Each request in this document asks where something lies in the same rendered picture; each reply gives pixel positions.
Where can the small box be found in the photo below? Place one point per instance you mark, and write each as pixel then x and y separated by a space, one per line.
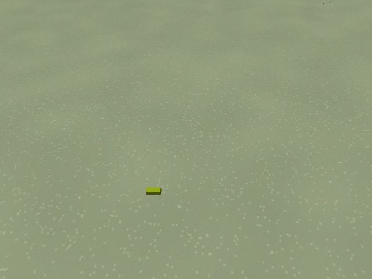
pixel 153 191

